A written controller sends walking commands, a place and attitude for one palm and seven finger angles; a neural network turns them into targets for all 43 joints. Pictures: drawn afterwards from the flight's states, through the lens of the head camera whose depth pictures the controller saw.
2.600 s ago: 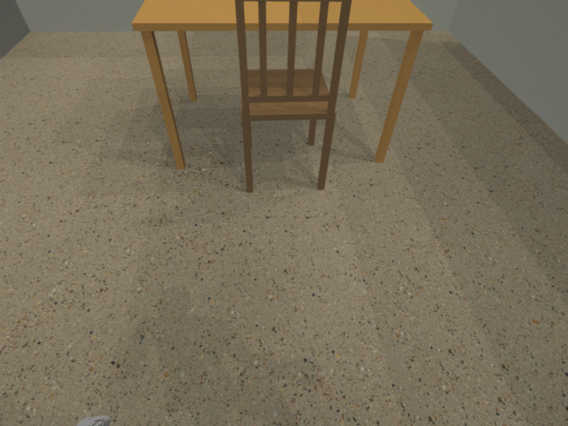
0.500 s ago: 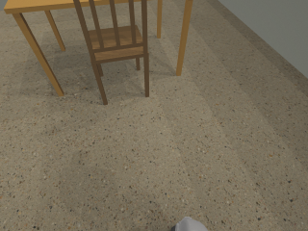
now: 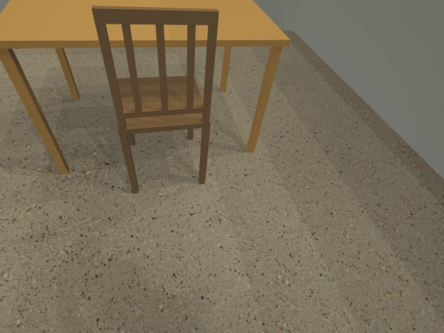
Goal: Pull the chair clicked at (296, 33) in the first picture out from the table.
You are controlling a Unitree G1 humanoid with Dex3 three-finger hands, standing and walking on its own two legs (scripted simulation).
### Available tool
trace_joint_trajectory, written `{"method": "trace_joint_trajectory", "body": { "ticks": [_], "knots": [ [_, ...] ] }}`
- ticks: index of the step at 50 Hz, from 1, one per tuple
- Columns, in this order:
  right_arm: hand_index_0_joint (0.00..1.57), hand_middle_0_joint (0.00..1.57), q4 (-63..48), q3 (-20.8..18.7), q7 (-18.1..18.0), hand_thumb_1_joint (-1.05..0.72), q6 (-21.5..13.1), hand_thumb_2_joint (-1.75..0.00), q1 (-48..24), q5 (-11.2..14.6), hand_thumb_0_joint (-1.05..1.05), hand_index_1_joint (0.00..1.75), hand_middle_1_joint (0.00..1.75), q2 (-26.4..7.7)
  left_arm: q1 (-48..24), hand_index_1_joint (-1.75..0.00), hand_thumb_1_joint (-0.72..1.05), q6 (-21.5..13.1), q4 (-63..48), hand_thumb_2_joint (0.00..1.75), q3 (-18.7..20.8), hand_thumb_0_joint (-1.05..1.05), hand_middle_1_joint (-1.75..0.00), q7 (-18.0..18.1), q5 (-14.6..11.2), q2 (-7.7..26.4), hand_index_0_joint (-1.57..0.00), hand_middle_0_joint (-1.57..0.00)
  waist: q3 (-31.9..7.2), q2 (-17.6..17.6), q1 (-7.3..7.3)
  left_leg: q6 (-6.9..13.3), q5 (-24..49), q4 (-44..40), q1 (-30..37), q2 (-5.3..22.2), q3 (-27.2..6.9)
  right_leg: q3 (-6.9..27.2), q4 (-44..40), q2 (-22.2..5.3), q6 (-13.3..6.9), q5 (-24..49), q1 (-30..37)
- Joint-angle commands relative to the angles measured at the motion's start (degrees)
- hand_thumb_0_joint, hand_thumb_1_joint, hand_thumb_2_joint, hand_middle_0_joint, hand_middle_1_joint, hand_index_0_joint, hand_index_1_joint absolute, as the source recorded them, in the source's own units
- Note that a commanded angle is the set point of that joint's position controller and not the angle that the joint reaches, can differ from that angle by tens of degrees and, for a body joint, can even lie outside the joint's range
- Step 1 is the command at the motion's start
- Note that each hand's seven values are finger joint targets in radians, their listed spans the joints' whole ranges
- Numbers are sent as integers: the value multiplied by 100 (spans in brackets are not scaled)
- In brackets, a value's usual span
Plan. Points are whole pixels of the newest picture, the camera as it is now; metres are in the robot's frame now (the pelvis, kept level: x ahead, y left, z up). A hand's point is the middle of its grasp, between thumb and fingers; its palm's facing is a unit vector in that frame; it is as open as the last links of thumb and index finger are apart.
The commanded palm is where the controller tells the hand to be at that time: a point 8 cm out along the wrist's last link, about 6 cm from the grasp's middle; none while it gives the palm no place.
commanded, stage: walk to a spot facing it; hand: left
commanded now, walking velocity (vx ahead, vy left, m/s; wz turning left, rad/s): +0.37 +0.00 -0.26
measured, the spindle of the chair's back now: (162, 71) +0.97 +0.30 -0.05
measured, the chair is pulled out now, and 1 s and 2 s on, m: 0.00 0.00 0.00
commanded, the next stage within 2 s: turn to face it in 0.32 s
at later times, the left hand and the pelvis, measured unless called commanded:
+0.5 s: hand (181, 238) +0.37 +0.12 -0.17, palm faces -0.16 -0.97 -0.19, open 7.4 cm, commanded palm none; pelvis +0.23 -0.05 -0.01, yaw -9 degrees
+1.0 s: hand (158, 233) +0.38 +0.18 -0.18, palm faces +0.13 -0.97 -0.19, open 7.4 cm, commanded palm none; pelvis +0.35 -0.02 +0.00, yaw +5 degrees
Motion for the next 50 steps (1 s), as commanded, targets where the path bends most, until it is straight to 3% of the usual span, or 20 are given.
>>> {"method": "trace_joint_trajectory", "body": {
  "ticks": [1,3,6,16,19,20,21,22,23,24,26,29,31,40,43,44,45,46,48,50],
  "knots": [
    [20,20,271,-190,-197,-90,-19,-90,1607,26,0,30,30,-889,-680,-30,90,-183,-663,90,159,0,-30,-32,52,356,-20,-20,423,859,-552,658,-617,-2675,1830,1944,-2605,493,2767,-500,-66,644,-3071],
    [20,20,288,-111,-222,-90,-116,-90,1307,48,0,30,30,-646,-398,-30,90,-76,-503,90,153,0,-30,-57,83,160,-20,-20,369,778,-247,392,624,-2617,1522,1512,-1395,463,2528,-587,43,1140,-2622],
    [20,20,371,-104,-262,-90,-176,-90,1432,75,0,30,30,-548,-340,-30,90,50,-476,90,155,0,-30,-65,96,50,-20,-20,250,787,-153,364,2085,-2543,1756,1256,-590,312,2164,-592,165,1426,-2660],
    [20,20,736,-116,-253,-90,-43,-90,1904,42,0,30,30,-778,-1672,-30,90,87,-877,90,82,0,-30,-133,47,78,-20,-20,750,1087,-373,335,3435,-2259,2222,1312,353,-407,-601,-316,-46,1781,-2102],
    [20,20,694,-161,-262,-90,5,-90,1675,69,0,30,30,-1006,-818,-30,90,25,-673,90,155,0,-30,-104,69,341,-20,-20,247,1083,78,220,5009,-883,2294,1348,563,-650,-936,82,-308,1449,-807],
    [20,20,640,-174,-240,-90,16,-90,1533,103,0,30,30,-1074,-66,-30,90,-24,-465,90,219,0,-30,-80,89,515,-20,-20,-161,819,476,56,4884,149,1893,1180,697,-724,-1294,224,-352,1840,278],
    [20,20,593,-140,-185,-90,21,-90,1598,175,0,30,30,-890,603,-30,90,-111,-274,90,335,0,-30,-19,113,973,-20,-20,-669,175,741,-160,3298,1732,649,862,694,79,-1477,-526,-586,2514,1744],
    [20,20,479,-73,-206,-90,-3,-90,1879,254,0,30,30,-385,1027,-30,90,-162,-196,90,446,0,-30,61,46,1537,-20,-20,-1376,-1045,618,-426,-1526,3836,-893,-180,378,2889,-1959,-2411,-1408,4173,2804],
    [20,20,416,-71,-242,-90,42,-90,1646,251,0,30,30,-474,859,-30,90,-126,-248,90,418,0,-30,111,-81,1641,-20,-20,-1342,-413,576,-286,-1782,4388,-1028,-77,-517,2823,-2432,-2650,-1675,4484,2292],
    [20,20,409,-79,-239,-90,92,-90,1555,215,0,30,30,-378,295,-30,90,-132,-402,90,355,0,-30,138,-57,1456,-20,-20,-1102,-565,349,-293,-1365,4601,-1085,55,-869,2657,-2657,-2552,-1466,3760,1631],
    [20,20,529,-56,-226,-90,262,-90,1360,123,0,30,30,-309,-619,-30,90,-140,-582,90,154,0,-30,217,-42,799,-20,-20,-7,217,-55,-287,-664,4092,-834,402,-1028,1348,-2940,-2132,-972,3213,-142],
    [20,20,712,7,-207,-90,477,-90,1864,100,0,30,30,-94,-971,-30,90,-188,-609,90,9,0,-30,232,5,529,-20,-20,-61,-62,-478,-391,-401,3040,-310,328,-925,166,-2984,-1760,-653,3651,-796],
    [20,20,635,-7,-166,-90,537,-90,1822,98,0,30,30,-50,-1034,-30,90,-146,-677,90,37,0,-30,237,-3,526,-20,-20,-109,-242,-493,-451,-233,2662,-318,219,-744,-183,-2982,-1638,-587,3611,-752],
    [20,20,-238,-68,8,-90,561,-90,253,89,0,30,30,-382,-721,-30,90,90,-865,90,228,0,-30,259,48,942,-20,-20,167,-403,-26,-418,-517,786,-480,59,-258,-426,-2349,-2051,-536,3492,195],
    [20,20,-290,-153,5,-90,522,-90,726,47,0,30,30,-743,-761,-30,90,135,-987,90,282,0,-30,237,-22,1082,-20,-20,-279,138,-352,-280,532,-609,702,-112,-190,-817,-963,-1806,-149,3661,142],
    [20,20,-306,-277,-23,-90,467,-90,1110,-1,0,30,30,-1267,-725,-30,90,164,-1143,90,281,0,-30,200,-77,898,-20,-20,-611,1404,-530,266,2518,-1204,1605,831,-1646,-1032,289,-1205,312,2288,-844],
    [20,20,-316,-362,-56,-90,472,-90,1471,36,0,30,30,-1840,-1026,-30,90,185,-1496,90,152,0,-30,176,-89,630,-20,-20,-577,2422,-670,1164,4473,-1670,1901,2049,-3248,-724,1755,-487,574,-1244,-1932],
    [20,20,-191,-350,-130,-90,462,-90,1515,72,0,30,30,-1790,-1245,-30,90,244,-1537,90,165,0,-30,239,-23,723,-20,-20,-834,1651,-713,1303,3772,-1677,1876,2043,-3305,105,2255,-478,479,-1289,-2087],
    [20,20,-408,-298,-198,-90,441,-90,792,62,0,30,30,-1563,-1357,-30,90,227,-1430,90,216,0,-30,204,-26,705,-20,-20,-408,1288,-481,1064,2855,-1719,1457,1545,-2792,414,2384,-606,495,-420,-2384],
    [20,20,-556,-212,-215,-90,385,-90,315,75,0,30,30,-1348,-1014,-30,90,257,-1239,90,234,0,-30,151,-25,708,-20,-20,-379,851,-209,800,3073,-1717,1319,1067,-2071,340,2142,-582,548,248,-2076]
  ]
}}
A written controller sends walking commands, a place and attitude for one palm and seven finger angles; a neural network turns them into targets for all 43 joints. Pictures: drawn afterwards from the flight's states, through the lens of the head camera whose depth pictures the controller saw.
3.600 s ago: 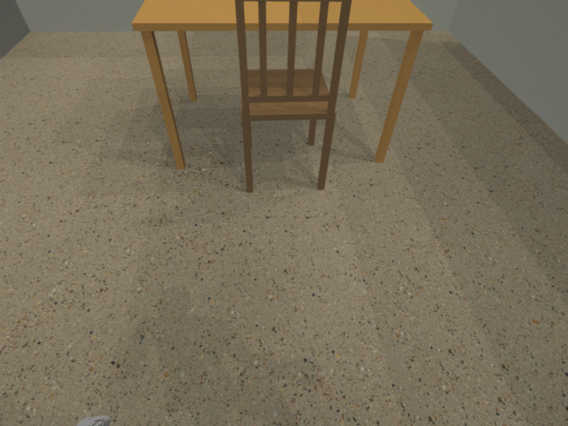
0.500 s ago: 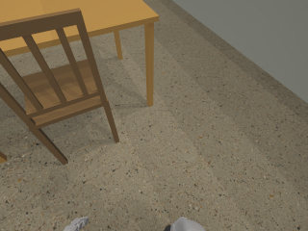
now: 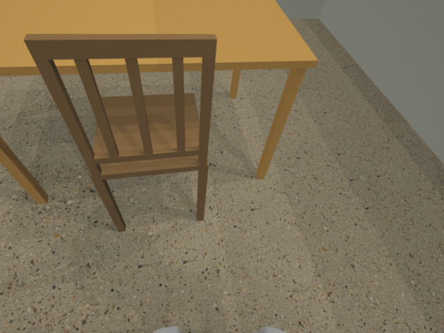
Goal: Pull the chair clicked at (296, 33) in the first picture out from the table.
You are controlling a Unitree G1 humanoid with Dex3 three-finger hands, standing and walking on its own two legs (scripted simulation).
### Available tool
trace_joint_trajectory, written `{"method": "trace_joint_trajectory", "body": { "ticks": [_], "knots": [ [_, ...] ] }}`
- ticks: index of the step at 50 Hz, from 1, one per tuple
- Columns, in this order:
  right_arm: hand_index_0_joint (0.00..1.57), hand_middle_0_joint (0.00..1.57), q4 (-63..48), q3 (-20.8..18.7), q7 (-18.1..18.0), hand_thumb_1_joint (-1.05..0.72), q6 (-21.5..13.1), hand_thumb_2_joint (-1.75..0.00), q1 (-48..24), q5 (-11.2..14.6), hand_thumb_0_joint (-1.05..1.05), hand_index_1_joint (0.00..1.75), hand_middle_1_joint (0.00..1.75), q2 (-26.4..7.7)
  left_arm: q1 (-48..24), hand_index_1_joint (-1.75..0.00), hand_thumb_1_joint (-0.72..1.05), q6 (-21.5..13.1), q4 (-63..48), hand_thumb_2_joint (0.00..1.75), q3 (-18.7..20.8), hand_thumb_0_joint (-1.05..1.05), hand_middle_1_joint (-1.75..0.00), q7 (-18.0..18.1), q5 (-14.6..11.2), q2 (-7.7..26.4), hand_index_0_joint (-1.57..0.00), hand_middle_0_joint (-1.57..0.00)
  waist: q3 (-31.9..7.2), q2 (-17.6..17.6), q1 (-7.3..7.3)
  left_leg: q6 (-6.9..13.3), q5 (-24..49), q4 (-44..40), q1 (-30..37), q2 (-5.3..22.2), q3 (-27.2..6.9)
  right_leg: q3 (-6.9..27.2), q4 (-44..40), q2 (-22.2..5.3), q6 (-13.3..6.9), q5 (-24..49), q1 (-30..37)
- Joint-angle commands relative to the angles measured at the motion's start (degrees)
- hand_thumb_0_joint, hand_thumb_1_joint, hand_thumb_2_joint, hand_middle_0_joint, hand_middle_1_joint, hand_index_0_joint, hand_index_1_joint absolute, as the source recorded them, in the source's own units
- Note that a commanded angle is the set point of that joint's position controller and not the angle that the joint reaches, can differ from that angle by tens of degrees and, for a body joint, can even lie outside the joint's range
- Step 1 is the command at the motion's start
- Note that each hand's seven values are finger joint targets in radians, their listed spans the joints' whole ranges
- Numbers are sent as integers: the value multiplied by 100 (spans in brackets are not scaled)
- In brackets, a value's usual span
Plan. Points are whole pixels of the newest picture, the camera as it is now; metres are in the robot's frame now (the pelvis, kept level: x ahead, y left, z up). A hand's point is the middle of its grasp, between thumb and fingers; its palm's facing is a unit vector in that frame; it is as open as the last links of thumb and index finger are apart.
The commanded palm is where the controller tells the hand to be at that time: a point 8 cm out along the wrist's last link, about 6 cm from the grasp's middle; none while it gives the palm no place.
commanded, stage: turn to face it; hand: left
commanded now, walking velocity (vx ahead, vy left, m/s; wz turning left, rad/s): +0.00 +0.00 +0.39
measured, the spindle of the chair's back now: (141, 112) +0.65 +0.25 -0.05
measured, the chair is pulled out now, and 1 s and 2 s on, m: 0.00 0.00 0.00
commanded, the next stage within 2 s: take the last steps up to it in 0.38 s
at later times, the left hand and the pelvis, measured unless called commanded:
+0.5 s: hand out of the picture +0.06 +0.15 -0.14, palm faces +0.21 -0.94 -0.27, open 7.4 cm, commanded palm none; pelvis +0.02 -0.06 +0.01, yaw +11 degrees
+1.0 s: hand out of the picture -0.10 +0.15 -0.16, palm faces +0.39 -0.90 -0.18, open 7.4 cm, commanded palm none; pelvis +0.06 +0.01 +0.01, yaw +17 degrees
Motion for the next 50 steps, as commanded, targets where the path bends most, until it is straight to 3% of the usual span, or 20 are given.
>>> {"method": "trace_joint_trajectory", "body": {
  "ticks": [1,5,12,17,18,19,20,21,22,24,26,30,35,42,45,46,47,48,49,50],
  "knots": [
    [20,20,-287,-195,-125,-90,-121,-90,289,24,0,30,30,-1006,16,-30,90,-167,-529,90,119,0,-30,-12,21,349,-20,-20,-883,890,-9,556,3433,-1741,1438,1318,-1583,569,286,-136,137,767,-764],
    [20,20,-250,-228,-104,-90,-78,-90,376,50,0,30,30,-1043,17,-30,90,-115,-543,90,92,0,-30,12,14,365,-20,-20,-921,864,-69,613,3460,-1760,1677,1222,-1564,506,-332,-28,205,817,-614],
    [20,20,-240,-289,-61,-90,34,-90,273,-4,0,30,30,-1069,-189,-30,90,-89,-706,90,57,0,-30,41,-1,323,-20,-20,-610,1111,-134,657,2359,-1901,1241,1188,-1928,496,-1356,130,118,617,-134],
    [20,20,-290,-283,-41,-90,73,-90,28,21,0,30,30,-1020,348,-30,90,-191,-606,90,45,0,-30,84,-28,351,-20,-20,-689,981,118,435,2313,-1459,722,963,-2035,413,-3077,340,-23,1437,1067],
    [20,20,-293,-266,-24,-90,66,-90,-8,63,0,30,30,-940,553,-30,90,-240,-566,90,55,0,-30,100,-18,432,-20,-20,-785,709,232,210,1872,-1129,426,767,-1889,489,-3870,212,-36,2028,1621],
    [20,20,-307,-232,5,-90,59,-90,131,124,0,30,30,-625,599,-30,90,-315,-580,90,90,0,-30,132,52,774,-20,-20,-806,-297,197,-187,737,-262,-230,215,-1357,1467,-4538,-710,-268,2448,2134],
    [20,20,-453,-173,24,-90,69,-90,219,132,0,30,30,-349,491,-30,90,-359,-675,90,153,0,-30,136,103,1240,-20,-20,-636,-1334,116,-516,-1216,831,-855,-468,-772,2540,-4736,-1964,-907,3562,2009],
    [20,20,-402,-247,-18,-90,166,-90,119,61,0,30,30,-610,481,-30,90,-349,-703,90,146,0,-30,138,42,1154,-20,-20,-711,-1174,196,-493,-1588,1656,-631,-287,-1109,2398,-4720,-2084,-1223,3816,1455],
    [20,20,-315,-278,-8,-90,223,-90,64,60,0,30,30,-591,215,-30,90,-327,-735,90,128,0,-30,148,46,991,-20,-20,-439,-970,88,-497,-1336,2319,-675,-252,-1101,2172,-4732,-1795,-1314,3563,1154],
    [20,20,-72,-266,43,-90,242,-90,229,47,0,30,30,-541,-90,-30,90,-337,-782,90,45,0,-30,126,37,697,-20,-20,-211,-412,-73,-564,-622,2881,-771,-127,-1006,1346,-4630,-1252,-1176,3306,1070],
    [20,20,9,-236,78,-90,222,-90,354,18,0,30,30,-487,65,-30,90,-390,-733,90,48,0,-30,110,47,612,-20,-20,-233,-461,-8,-621,-298,2819,-854,-41,-885,1129,-4815,-1166,-1060,2649,1301],
    [20,20,-33,-215,146,-90,147,-90,-25,-22,0,30,30,-496,756,-30,90,-501,-379,90,75,0,-30,65,67,642,-20,-20,-81,-382,305,-618,-206,2200,-1232,127,-761,1387,-5234,-1386,-1141,1275,1876],
    [20,20,-75,-155,188,-90,46,-90,-347,-11,0,30,30,-417,1280,-30,90,-576,-17,90,75,0,-30,13,98,654,-20,-20,-99,-458,487,-539,-314,1263,-1255,229,-583,1442,-5403,-1485,-1228,947,2306],
    [20,20,-35,-41,207,-90,-85,-90,-291,27,0,30,30,-218,1337,-30,90,-561,351,90,61,0,-30,-24,128,712,-20,-20,-59,-608,390,-353,-367,-90,-214,83,-244,1003,-5320,-1400,-1181,987,1718],
    [20,20,282,-31,139,-90,-178,-90,547,29,0,30,30,-294,1066,-30,90,-500,454,90,52,0,-30,-42,81,628,-20,-20,-91,-307,-39,-341,214,-1274,1554,-134,130,384,-4634,-908,-841,576,629],
    [20,20,439,-79,70,-90,-222,-90,1044,25,0,30,30,-571,1059,-30,90,-474,445,90,-5,0,-30,-55,70,383,-20,-20,-236,404,-260,-263,-150,-1588,2353,214,-354,161,-3814,-660,-685,531,39],
    [20,20,556,-200,9,-90,-244,-90,1582,-42,0,30,30,-1090,1009,-30,90,-460,302,90,-69,0,-30,-94,43,47,-20,-20,-282,1764,-466,164,-942,-2270,2740,1456,-2111,-404,-2234,-24,-414,232,-893],
    [20,20,595,-233,-52,-90,-204,-90,1981,-29,0,30,30,-1333,728,-30,90,-492,73,90,-112,0,-30,-89,78,-33,-20,-20,-82,1701,-554,617,-849,-2767,2641,2087,-3030,-172,-1035,219,-398,-210,-1532],
    [20,20,642,-176,-107,-90,-228,-90,1818,-18,0,30,30,-1177,513,-30,90,-470,70,90,-101,0,-30,-58,109,17,-20,-20,-79,1733,-528,671,-721,-2854,2373,2055,-2889,286,-275,49,-452,-70,-1643],
    [20,20,563,-97,-138,-90,-258,-90,1478,20,0,30,30,-883,529,-30,90,-467,153,90,-64,0,-30,-75,100,137,-20,-20,37,1437,-327,667,-361,-2784,2072,1915,-2526,463,64,-130,-462,323,-1622]
  ]
}}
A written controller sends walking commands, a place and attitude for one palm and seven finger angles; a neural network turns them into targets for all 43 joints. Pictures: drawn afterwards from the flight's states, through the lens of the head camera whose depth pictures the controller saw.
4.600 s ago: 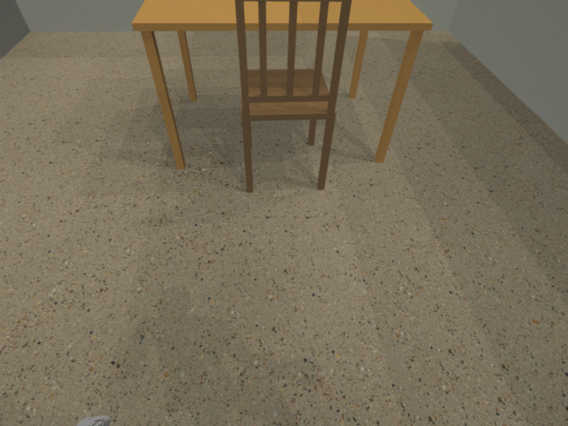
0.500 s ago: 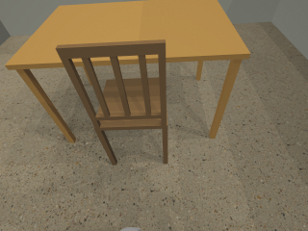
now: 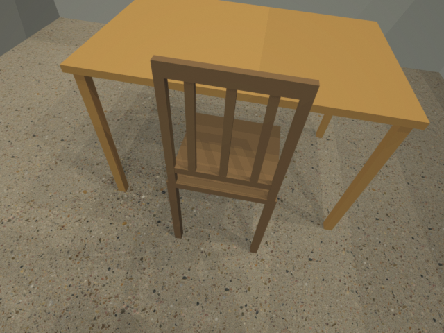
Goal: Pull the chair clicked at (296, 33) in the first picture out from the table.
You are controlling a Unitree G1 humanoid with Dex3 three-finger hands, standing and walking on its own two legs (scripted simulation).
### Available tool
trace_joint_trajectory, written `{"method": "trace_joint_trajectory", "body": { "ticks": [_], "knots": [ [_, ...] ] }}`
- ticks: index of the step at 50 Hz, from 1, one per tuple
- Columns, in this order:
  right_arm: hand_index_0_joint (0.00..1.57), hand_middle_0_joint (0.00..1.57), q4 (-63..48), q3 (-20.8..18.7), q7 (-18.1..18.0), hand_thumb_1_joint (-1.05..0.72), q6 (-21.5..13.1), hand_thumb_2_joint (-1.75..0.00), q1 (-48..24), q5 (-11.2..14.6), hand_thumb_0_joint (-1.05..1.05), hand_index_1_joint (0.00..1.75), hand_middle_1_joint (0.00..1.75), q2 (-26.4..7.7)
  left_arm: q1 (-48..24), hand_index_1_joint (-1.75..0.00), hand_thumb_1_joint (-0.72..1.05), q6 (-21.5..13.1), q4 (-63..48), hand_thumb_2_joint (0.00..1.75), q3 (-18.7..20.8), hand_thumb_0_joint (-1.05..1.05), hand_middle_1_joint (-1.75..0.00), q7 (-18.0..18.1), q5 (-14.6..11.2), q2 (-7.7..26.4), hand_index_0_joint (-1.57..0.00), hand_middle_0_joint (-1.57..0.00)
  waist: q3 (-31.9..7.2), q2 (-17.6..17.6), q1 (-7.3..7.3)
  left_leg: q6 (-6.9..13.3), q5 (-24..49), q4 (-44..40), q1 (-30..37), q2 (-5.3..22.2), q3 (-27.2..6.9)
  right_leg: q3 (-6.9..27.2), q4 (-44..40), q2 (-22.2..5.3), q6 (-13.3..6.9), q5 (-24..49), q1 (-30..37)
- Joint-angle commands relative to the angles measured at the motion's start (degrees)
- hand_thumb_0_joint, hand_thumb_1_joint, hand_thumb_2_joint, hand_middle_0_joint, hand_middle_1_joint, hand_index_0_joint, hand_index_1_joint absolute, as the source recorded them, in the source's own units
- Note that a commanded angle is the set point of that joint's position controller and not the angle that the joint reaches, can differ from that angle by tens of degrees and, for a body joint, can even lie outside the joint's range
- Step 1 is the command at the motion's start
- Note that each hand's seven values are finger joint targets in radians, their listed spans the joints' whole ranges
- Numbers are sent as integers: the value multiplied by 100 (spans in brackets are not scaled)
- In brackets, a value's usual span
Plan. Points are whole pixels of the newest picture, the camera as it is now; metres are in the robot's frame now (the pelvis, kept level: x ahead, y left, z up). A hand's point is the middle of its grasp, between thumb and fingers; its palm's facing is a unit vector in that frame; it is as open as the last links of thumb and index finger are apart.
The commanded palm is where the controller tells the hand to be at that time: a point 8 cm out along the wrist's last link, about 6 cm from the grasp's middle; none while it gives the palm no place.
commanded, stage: take the last steps up to it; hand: left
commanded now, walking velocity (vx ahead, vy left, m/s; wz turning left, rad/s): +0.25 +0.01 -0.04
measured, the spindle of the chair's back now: (226, 137) +0.63 +0.06 -0.06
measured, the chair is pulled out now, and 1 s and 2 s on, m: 0.00 0.00 0.00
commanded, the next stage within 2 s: come to a stop and stand still in 0.26 s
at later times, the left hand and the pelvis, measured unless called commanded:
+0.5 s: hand (157, 279) +0.25 +0.17 -0.17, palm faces -0.02 -0.98 -0.21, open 7.4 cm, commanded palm none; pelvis +0.15 +0.00 -0.01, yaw -1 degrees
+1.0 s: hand out of the picture +0.13 +0.24 -0.18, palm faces +0.04 -0.99 -0.16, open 7.4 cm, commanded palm none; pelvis +0.14 +0.05 +0.01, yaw -2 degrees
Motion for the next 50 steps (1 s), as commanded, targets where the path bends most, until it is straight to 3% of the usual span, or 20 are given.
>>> {"method": "trace_joint_trajectory", "body": {
  "ticks": [1,4,6,15,18,19,20,21,23,26,28,33,37,38,39,40,41,43,45,50],
  "knots": [
    [20,20,138,-115,-207,-90,-83,-90,1124,47,0,30,30,-788,-868,-30,90,-256,-714,90,76,0,-30,-15,19,295,-20,-20,533,1061,-578,826,278,-2029,1032,1728,-1855,513,2237,-144,-111,292,-2515],
    [20,20,187,-64,-252,-90,-253,-90,1132,64,0,30,30,-511,-585,-30,90,-223,-525,90,58,0,-30,-16,13,83,-20,-20,322,713,-327,757,3284,-1783,1168,1318,-956,385,2185,-28,52,888,-2182],
    [20,20,272,-39,-272,-90,-304,-90,1224,76,0,30,30,-552,-675,-30,90,-198,-543,90,57,0,-30,-6,2,73,-20,-20,297,656,-272,798,4106,-1722,1238,1303,-780,378,1917,10,69,943,-2134],
    [20,20,606,-81,-282,-90,-206,-90,1486,11,0,30,30,-578,-1641,-30,90,-178,-1034,90,51,0,-30,23,-24,60,-20,-20,722,754,-389,712,4290,-1185,928,1388,-579,153,-104,304,-245,1189,-1189],
    [20,20,613,-85,-270,-90,-194,-90,1363,89,0,30,30,-635,-343,-30,90,-319,-667,90,134,0,-30,66,9,340,-20,-20,-15,372,210,339,4236,619,496,945,-273,135,-1146,479,-368,2355,807],
    [20,20,564,-83,-254,-90,-212,-90,1594,157,0,30,30,-421,156,-30,90,-417,-522,90,235,0,-30,131,25,751,-20,-20,-621,-527,269,34,2514,2109,-559,320,-33,1633,-1107,-643,-869,4633,2016],
    [20,20,481,-84,-293,-90,-178,-90,1769,207,0,30,30,-296,330,-30,90,-405,-512,90,240,0,-30,164,-56,1044,-20,-20,-967,-696,102,-177,-1537,3508,-993,-263,-87,2846,-1616,-1978,-1672,7250,2153],
    [20,20,499,-74,-329,-90,-77,-90,1623,205,0,30,30,-257,-107,-30,90,-389,-608,90,192,0,-30,200,-106,1018,-20,-20,-1062,-498,-8,-188,-1711,3651,-648,-18,-804,2770,-1844,-1954,-1799,6961,1409],
    [20,20,509,-59,-301,-90,86,-90,1376,167,0,30,30,-129,-1168,-30,90,-318,-855,90,94,0,-30,277,-50,705,-20,-20,-249,-38,-323,-250,-1399,3426,-636,251,-876,2034,-2070,-1570,-1584,5754,154],
    [20,20,580,-52,-258,-90,334,-90,1542,175,0,30,30,144,-1566,-30,90,-198,-978,90,67,0,-30,326,0,583,-20,-20,-191,-76,-552,-336,-1108,2523,-290,204,-621,1171,-2166,-1156,-1215,4768,-590],
    [20,20,482,-95,-218,-90,396,-90,1392,146,0,30,30,99,-1481,-30,90,-115,-983,90,105,0,-30,306,12,617,-20,-20,-203,-391,-443,-375,-904,2319,-359,115,-502,1277,-2362,-1059,-1143,3676,-633],
    [20,20,218,-169,-190,-90,387,-90,996,114,0,30,30,-20,-1433,-30,90,-3,-1079,90,218,0,-30,297,60,757,-20,-20,-254,-658,-318,-413,-804,1869,-589,55,-477,1456,-2304,-1043,-1150,3211,-302],
    [20,20,256,-124,-190,-90,277,-90,1245,122,0,30,30,5,-1483,-30,90,57,-1070,90,214,0,-30,280,21,697,-20,-20,-296,-629,-500,-356,283,-111,434,-19,-320,1251,-1987,-633,-695,1783,-663],
    [20,20,278,-118,-191,-90,214,-90,1330,124,0,30,30,-99,-1429,-30,90,73,-1056,90,161,0,-30,264,-19,536,-20,-20,-211,-163,-523,-307,526,-785,705,156,-525,1106,-1623,-358,-464,1200,-897],
    [20,20,175,-147,-198,-90,133,-90,1242,71,0,30,30,-445,-1264,-30,90,108,-1096,90,92,0,-30,231,-70,230,-20,-20,-63,1160,-438,-10,624,-1528,304,1092,-1764,738,-994,226,-127,480,-1073],
    [20,20,-19,-158,-230,-90,131,-90,921,35,0,30,30,-695,-1194,-30,90,121,-1110,90,65,0,-30,221,-72,103,-20,-20,279,1624,-349,409,329,-2105,-654,1869,-2591,435,-310,533,60,-45,-822],
    [20,20,-32,-150,-296,-90,109,-90,657,6,0,30,30,-756,-1250,-30,90,207,-1023,90,98,0,-30,238,0,218,-20,-20,406,1857,-367,449,251,-2330,-962,1916,-2737,812,387,556,77,-262,-767],
    [20,20,-22,-73,-383,-90,116,-90,266,9,0,30,30,-623,-968,-30,90,212,-759,90,151,0,-30,170,3,246,-20,-20,395,1101,-160,422,282,-2086,-598,1498,-2064,1071,1066,561,100,309,-967],
    [20,20,17,-74,-413,-90,101,-90,312,48,0,30,30,-579,-814,-30,90,194,-605,90,159,0,-30,119,3,291,-20,-20,303,772,-224,438,826,-1938,-118,1380,-1695,1018,1357,570,188,538,-1209],
    [20,20,242,-150,-486,-90,119,-90,895,53,0,30,30,-688,-905,-30,90,253,-610,90,168,0,-30,114,12,344,-20,-20,63,942,-508,529,2214,-1627,767,1555,-1578,1019,1430,506,313,374,-1431]
  ]
}}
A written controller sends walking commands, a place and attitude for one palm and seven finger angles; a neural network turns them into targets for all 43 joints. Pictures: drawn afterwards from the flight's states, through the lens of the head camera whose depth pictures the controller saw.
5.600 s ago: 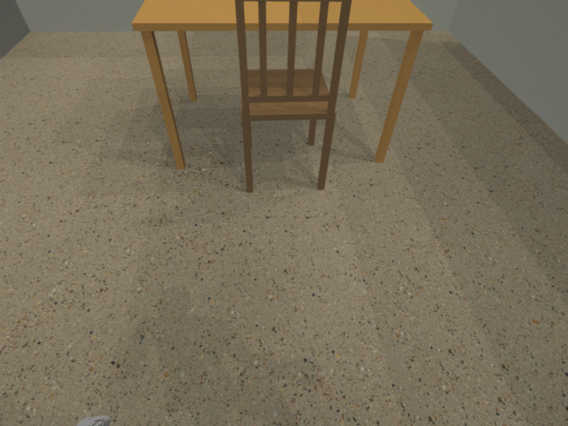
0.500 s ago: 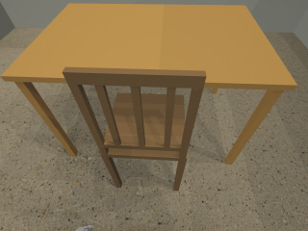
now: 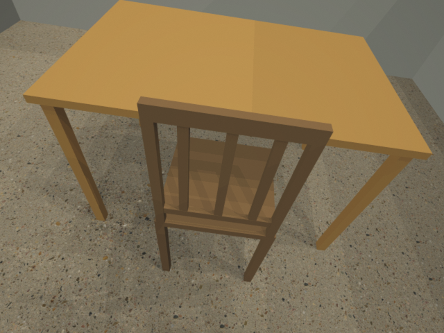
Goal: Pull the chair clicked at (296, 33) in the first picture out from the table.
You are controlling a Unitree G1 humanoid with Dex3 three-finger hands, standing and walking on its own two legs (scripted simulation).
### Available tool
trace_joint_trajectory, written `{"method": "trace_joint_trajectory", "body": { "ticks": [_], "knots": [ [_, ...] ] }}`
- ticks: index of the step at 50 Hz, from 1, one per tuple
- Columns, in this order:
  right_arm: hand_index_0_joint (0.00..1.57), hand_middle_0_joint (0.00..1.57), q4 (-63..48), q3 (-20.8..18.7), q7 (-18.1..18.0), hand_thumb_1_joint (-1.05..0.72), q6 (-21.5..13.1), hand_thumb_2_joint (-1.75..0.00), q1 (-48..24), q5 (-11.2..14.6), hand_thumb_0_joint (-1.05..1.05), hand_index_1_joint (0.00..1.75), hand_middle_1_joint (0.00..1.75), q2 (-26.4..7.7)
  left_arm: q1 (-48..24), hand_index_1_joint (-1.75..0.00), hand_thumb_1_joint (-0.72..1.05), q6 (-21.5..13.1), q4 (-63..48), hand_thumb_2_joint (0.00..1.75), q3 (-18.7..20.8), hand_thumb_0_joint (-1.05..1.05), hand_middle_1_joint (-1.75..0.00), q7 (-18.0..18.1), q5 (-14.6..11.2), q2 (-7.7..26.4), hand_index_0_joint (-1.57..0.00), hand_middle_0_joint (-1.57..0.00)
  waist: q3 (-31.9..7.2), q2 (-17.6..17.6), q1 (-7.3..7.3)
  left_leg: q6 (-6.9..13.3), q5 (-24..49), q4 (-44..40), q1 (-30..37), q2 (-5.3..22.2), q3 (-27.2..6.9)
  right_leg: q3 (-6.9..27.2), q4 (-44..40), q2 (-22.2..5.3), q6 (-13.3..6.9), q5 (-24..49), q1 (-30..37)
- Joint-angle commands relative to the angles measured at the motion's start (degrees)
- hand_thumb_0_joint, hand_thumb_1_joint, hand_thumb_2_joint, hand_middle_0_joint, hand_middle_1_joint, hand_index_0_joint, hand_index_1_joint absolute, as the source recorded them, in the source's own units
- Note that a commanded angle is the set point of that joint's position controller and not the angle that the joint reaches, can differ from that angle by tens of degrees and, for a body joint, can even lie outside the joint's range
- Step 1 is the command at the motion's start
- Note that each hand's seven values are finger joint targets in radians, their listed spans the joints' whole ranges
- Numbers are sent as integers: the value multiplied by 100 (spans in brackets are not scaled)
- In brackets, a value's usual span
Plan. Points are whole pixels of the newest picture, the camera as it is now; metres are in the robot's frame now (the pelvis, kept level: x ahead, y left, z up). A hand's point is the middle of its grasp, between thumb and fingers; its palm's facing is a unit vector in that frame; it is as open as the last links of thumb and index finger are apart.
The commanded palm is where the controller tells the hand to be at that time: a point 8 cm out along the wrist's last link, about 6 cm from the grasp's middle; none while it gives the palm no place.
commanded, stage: come to a stop and stand still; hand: left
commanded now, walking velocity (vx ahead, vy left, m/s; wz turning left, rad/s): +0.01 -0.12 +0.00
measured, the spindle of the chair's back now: (224, 179) +0.49 +0.03 -0.07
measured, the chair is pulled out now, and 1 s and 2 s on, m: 0.00 0.00 0.00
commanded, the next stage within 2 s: look again from close up in 1.32 s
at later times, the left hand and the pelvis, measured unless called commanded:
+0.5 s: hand out of the picture -0.02 +0.09 -0.18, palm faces +0.04 -0.98 -0.19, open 7.3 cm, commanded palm none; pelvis -0.02 -0.08 -0.01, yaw +0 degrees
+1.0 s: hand out of the picture -0.03 +0.07 -0.19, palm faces +0.10 -0.98 -0.15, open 7.4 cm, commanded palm none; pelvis +0.01 -0.08 -0.01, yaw +1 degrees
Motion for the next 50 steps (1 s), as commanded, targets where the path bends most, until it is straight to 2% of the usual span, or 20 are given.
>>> {"method": "trace_joint_trajectory", "body": {
  "ticks": [1,4,6,8,10,11,12,13,14,15,16,18,21,26,29,30,34,43,45,50],
  "knots": [
    [20,20,-105,-242,-100,-90,-101,-90,568,3,0,30,30,-1022,77,-30,90,-17,-253,90,49,0,-30,11,17,197,-20,-20,-64,1160,-272,537,1597,-794,792,1611,-1284,70,-8,-167,74,-275,-483],
    [20,20,-37,-297,-82,-90,-59,-90,623,0,0,30,30,-1092,62,-30,90,1,-233,90,-8,0,-30,-5,12,86,-20,-20,-205,1274,-349,598,1279,-791,1055,1594,-1300,-123,-583,-215,50,-503,-298],
    [20,20,3,-309,-53,-90,-40,-90,609,-11,0,30,30,-1108,-37,-30,90,-19,-230,90,-58,0,-30,-11,-15,1,-20,-20,-90,1385,-384,619,943,-841,735,1551,-1348,-221,-1112,-220,-20,-649,88],
    [20,20,52,-329,-19,-90,-21,-90,544,-17,0,30,30,-1133,141,-30,90,-61,-142,90,-97,0,-30,12,-37,-86,-20,-20,-173,1450,-311,582,669,-810,657,1489,-1367,-312,-1743,-180,-89,-548,416],
    [20,20,99,-324,16,-90,-12,-90,471,17,0,30,30,-1052,410,-30,90,-123,4,90,-112,0,-30,41,-48,-79,-20,-20,-123,1299,-159,442,253,-644,229,1330,-1270,-415,-2667,-164,-142,144,1054],
    [20,20,107,-312,33,-90,-7,-90,455,40,0,30,30,-985,621,-30,90,-166,102,90,-119,0,-30,59,-38,-81,-20,-20,-170,1087,-54,266,-85,-478,-2,1147,-1078,-491,-3367,-181,-134,741,1473],
    [20,20,139,-280,61,-90,-10,-90,528,82,0,30,30,-777,643,-30,90,-225,140,90,-122,0,-30,95,-22,54,-20,-20,-78,682,-82,11,-377,-172,-362,834,-804,-168,-3752,-443,-193,945,1809],
    [20,20,128,-215,87,-90,-12,-90,534,121,0,30,30,-516,512,-30,90,-290,141,90,-145,0,-30,127,-27,229,-20,-20,27,153,-153,-220,-576,137,-478,519,-424,425,-3952,-996,-383,670,1610],
    [20,20,123,-142,134,-90,-5,-90,492,106,0,30,30,-356,294,-30,90,-308,109,90,-178,0,-30,125,-49,363,-20,-20,194,4,-225,-318,-619,203,-259,309,-261,582,-4098,-1268,-541,290,1060],
    [20,20,115,-90,138,-90,48,-90,385,55,0,30,30,-259,191,-30,90,-366,121,90,-154,0,-30,127,-52,389,-20,-20,441,-839,-196,-320,-603,320,-184,215,-182,749,-4334,-1192,-602,94,595],
    [20,20,155,-91,139,-90,58,-90,363,18,0,30,30,-346,127,-30,90,-388,133,90,-178,0,-30,130,-55,279,-20,-20,771,-962,-170,-302,-430,369,-98,294,-206,732,-4403,-1185,-637,188,290],
    [20,20,362,-58,131,-90,4,-90,701,32,0,30,30,-356,42,-30,90,-411,136,90,-235,0,-30,132,-88,102,-20,-20,700,-358,-300,-292,331,111,223,380,-337,345,-4006,-885,-579,718,407],
    [20,20,465,-38,115,-90,-3,-90,729,50,0,30,30,-380,231,-30,90,-391,180,90,-218,0,-30,141,-106,63,-20,-20,757,157,-193,-319,381,72,115,418,-351,272,-4056,-728,-473,273,517],
    [20,20,479,-18,85,-90,25,-90,785,47,0,30,30,-319,408,-30,90,-407,213,90,-213,0,-30,149,-108,1,-20,-20,821,72,-170,-342,419,215,103,420,-301,316,-4128,-743,-447,631,559],
    [20,20,498,-9,49,-90,-21,-90,809,49,0,30,30,-279,502,-30,90,-440,242,90,-199,0,-30,162,-115,-65,-20,-20,492,199,-157,-339,751,231,176,439,-306,186,-3843,-721,-412,1756,968],
    [20,20,495,-1,41,-90,-20,-90,798,75,0,30,30,-264,536,-30,90,-436,241,90,-190,0,-30,164,-113,-46,-20,-20,489,90,-140,-330,713,238,129,441,-279,119,-3827,-703,-360,1936,1067],
    [20,20,485,-5,-1,-90,-41,-90,734,75,0,30,30,-274,647,-30,90,-441,307,90,-177,0,-30,188,-108,-110,-20,-20,257,226,-125,-329,930,325,206,445,-255,41,-3564,-718,-317,2907,1361],
    [20,20,414,-15,-26,-90,-41,-90,471,89,0,30,30,-336,738,-30,90,-411,364,90,-177,0,-30,188,-80,-160,-20,-20,324,332,-113,-286,1125,310,440,490,-287,-31,-3489,-659,-343,2855,1273],
    [20,20,400,-8,-21,-90,-28,-90,408,100,0,30,30,-352,738,-30,90,-402,370,90,-180,0,-30,184,-74,-135,-20,-20,467,159,-90,-276,1050,292,378,478,-283,-78,-3545,-648,-300,2783,1257],
    [20,20,347,-3,-20,-90,-50,-90,339,94,0,30,30,-433,689,-30,90,-396,324,90,-180,0,-30,179,-73,-94,-20,-20,348,251,-88,-242,1272,259,440,487,-324,-128,-3475,-659,-333,2860,1398]
  ]
}}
